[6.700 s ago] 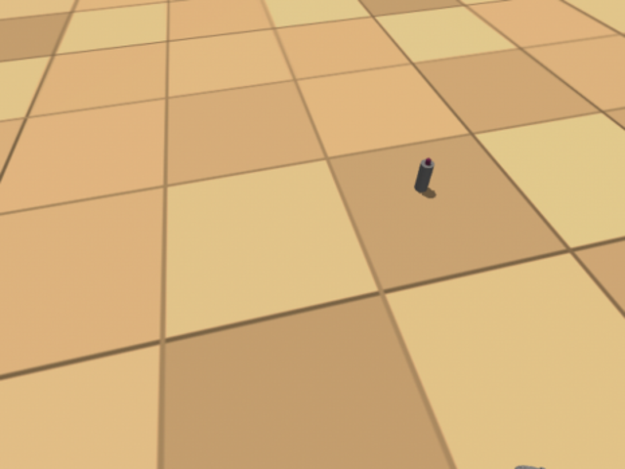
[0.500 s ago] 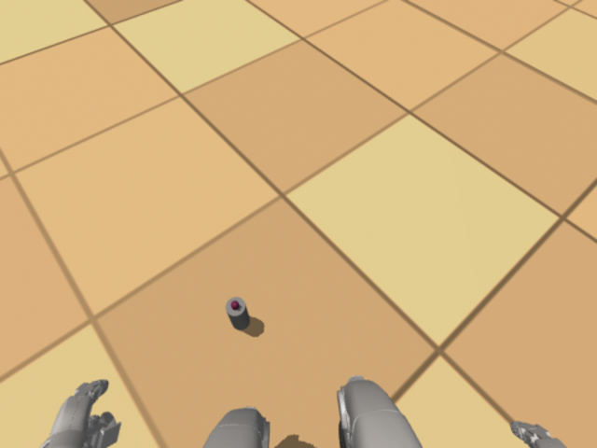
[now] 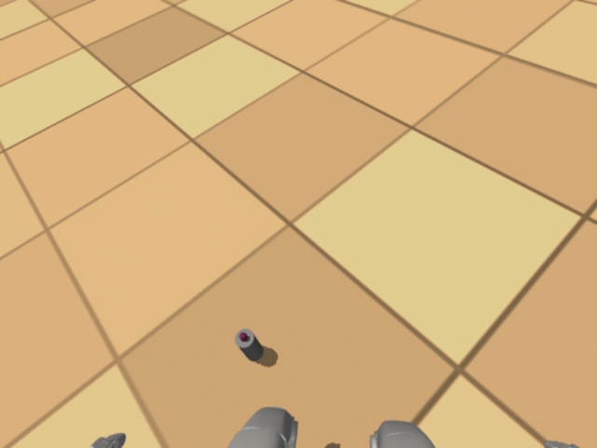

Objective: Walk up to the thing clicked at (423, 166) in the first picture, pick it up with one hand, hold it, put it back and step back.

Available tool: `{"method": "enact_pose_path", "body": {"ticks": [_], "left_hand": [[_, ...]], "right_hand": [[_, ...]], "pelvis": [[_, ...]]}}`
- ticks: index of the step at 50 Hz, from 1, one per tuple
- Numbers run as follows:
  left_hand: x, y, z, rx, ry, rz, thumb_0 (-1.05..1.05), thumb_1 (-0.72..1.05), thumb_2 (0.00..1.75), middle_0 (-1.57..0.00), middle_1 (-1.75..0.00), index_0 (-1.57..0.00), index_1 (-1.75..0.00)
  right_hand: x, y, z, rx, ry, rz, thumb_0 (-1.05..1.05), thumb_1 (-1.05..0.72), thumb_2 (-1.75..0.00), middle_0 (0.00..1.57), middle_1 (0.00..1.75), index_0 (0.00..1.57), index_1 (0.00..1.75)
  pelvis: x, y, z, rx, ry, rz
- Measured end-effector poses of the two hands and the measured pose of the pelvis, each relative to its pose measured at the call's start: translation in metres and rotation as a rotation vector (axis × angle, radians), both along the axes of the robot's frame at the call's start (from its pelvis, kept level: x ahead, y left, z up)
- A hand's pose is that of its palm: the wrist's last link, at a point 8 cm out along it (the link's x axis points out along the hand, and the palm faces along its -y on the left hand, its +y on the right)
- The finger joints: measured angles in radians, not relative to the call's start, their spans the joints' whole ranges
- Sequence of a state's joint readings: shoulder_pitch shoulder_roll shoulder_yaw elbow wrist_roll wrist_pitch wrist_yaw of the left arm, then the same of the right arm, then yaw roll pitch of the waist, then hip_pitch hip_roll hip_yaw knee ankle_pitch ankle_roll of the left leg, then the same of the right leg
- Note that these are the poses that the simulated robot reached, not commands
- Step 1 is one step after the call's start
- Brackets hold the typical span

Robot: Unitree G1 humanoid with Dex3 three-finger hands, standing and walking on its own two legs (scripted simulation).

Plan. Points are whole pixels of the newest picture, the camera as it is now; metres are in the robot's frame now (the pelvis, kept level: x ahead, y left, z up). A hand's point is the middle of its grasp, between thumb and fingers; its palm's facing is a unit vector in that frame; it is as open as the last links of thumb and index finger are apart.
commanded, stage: walk up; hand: left
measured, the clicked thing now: (248, 344) +0.45 +0.26 -0.67
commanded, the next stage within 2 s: none
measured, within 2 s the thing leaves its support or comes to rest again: neither
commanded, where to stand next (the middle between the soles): +0.10 +0.03 m, yaw -2 degrees
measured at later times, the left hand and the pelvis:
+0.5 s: hand out of the picture +0.08 +0.31 -0.14, palm faces -0.03 -0.91 -0.40, open 7.4 cm; pelvis +0.02 +0.02 +0.00, yaw +2 degrees
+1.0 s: hand out of the picture +0.07 +0.35 -0.15, palm faces +0.04 -0.88 -0.47, open 7.4 cm; pelvis -0.01 +0.05 -0.02, yaw +2 degrees
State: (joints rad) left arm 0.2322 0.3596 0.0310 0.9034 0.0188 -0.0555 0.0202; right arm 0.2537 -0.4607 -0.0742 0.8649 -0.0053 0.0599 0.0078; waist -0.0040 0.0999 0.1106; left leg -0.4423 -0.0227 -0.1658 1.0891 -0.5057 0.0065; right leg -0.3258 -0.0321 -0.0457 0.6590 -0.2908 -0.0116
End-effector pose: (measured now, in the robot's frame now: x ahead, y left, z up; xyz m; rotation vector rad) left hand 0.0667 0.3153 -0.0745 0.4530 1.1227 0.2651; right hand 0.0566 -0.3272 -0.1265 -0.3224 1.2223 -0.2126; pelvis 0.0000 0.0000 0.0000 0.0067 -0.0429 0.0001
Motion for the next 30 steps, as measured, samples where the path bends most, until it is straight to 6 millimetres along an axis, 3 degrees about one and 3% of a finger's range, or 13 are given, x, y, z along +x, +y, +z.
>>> {"method": "enact_pose_path", "body": {"ticks": [8, 13, 17, 24, 27, 30], "left_hand": [[0.012, 0.021, 0.019, 0.073, -0.070, 0.014, 0.00, 0.90, 0.90, -0.21, -0.30, -0.21, -0.30], [0.010, 0.045, 0.000, 0.050, -0.082, 0.034, 0.00, 0.90, 0.90, -0.21, -0.30, -0.21, -0.30], [0.001, 0.054, -0.019, 0.012, -0.023, 0.031, 0.00, 0.90, 0.90, -0.21, -0.30, -0.21, -0.30], [0.005, 0.040, -0.024, -0.073, 0.044, 0.009, 0.01, 0.90, 0.90, -0.21, -0.30, -0.20, -0.30], [0.013, 0.029, -0.028, -0.083, 0.043, 0.029, 0.01, 0.90, 0.90, -0.21, -0.30, -0.20, -0.30], [0.022, 0.016, -0.037, -0.067, 0.030, 0.044, 0.00, 0.90, 0.90, -0.21, -0.30, -0.20, -0.30]], "right_hand": [[0.009, 0.029, -0.018, 0.071, 0.019, 0.037, 0.01, -0.90, -0.89, 0.20, 0.30, 0.20, 0.30], [0.007, 0.045, -0.018, 0.044, 0.035, 0.073, 0.01, -0.90, -0.89, 0.20, 0.30, 0.20, 0.30], [0.000, 0.053, -0.003, 0.031, -0.018, 0.077, 0.01, -0.90, -0.89, 0.20, 0.30, 0.20, 0.30], [-0.023, 0.030, 0.032, -0.044, 0.018, 0.032, 0.01, -0.90, -0.89, 0.20, 0.30, 0.21, 0.30], [-0.021, 0.013, 0.032, -0.075, 0.063, 0.026, 0.01, -0.90, -0.89, 0.20, 0.30, 0.21, 0.30], [-0.006, -0.002, 0.016, -0.085, 0.086, 0.012, 0.01, -0.90, -0.89, 0.20, 0.30, 0.20, 0.30]], "pelvis": [[-0.006, 0.010, -0.002, 0.017, 0.005, 0.025], [-0.011, 0.025, -0.013, 0.012, 0.009, 0.048], [-0.008, 0.034, -0.014, 0.036, 0.003, 0.042], [0.016, 0.025, 0.002, 0.018, 0.001, 0.038], [0.025, 0.016, 0.000, 0.010, 0.000, 0.041], [0.030, 0.007, -0.011, -0.007, -0.008, 0.037]]}}
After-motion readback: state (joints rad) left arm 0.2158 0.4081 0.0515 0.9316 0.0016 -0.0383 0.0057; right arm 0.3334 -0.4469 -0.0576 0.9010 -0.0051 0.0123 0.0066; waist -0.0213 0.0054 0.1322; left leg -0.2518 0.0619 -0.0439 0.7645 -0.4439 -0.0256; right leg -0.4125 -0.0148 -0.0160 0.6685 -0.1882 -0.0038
